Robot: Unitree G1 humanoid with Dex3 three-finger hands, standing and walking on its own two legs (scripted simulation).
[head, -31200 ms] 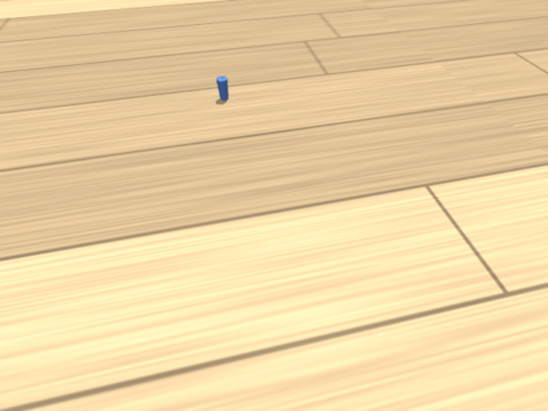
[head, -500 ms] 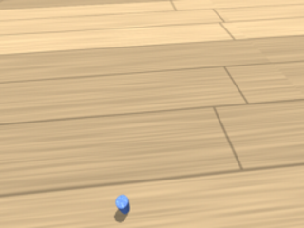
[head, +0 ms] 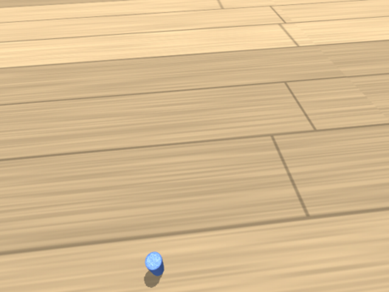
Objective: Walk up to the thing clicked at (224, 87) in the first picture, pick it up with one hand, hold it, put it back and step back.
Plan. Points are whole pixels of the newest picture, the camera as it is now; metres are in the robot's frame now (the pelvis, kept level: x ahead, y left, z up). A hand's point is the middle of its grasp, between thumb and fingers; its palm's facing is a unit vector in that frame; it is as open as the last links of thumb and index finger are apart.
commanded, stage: stand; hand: left
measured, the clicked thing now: (156, 265) +0.34 +0.22 -0.71
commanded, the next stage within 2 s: step back in 0.48 s
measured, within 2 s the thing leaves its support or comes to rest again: neither
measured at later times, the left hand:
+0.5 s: hand out of the picture +0.08 +0.24 -0.16, palm faces -0.02 -0.94 -0.33, open 7.4 cm
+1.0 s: hand out of the picture +0.07 +0.29 -0.18, palm faces -0.08 -0.93 -0.35, open 7.4 cm
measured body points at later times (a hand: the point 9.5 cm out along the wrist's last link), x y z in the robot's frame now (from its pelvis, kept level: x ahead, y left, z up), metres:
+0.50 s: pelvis +0.01 +0.00 +0.00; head +0.01 -0.01 +0.45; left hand +0.08 +0.29 -0.13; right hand +0.07 -0.30 -0.14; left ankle +0.01 +0.12 -0.75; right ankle +0.01 -0.13 -0.75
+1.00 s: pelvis -0.07 +0.04 -0.02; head +0.01 +0.07 +0.42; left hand +0.07 +0.34 -0.16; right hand -0.02 -0.28 -0.12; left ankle -0.04 +0.12 -0.75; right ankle -0.11 -0.11 -0.67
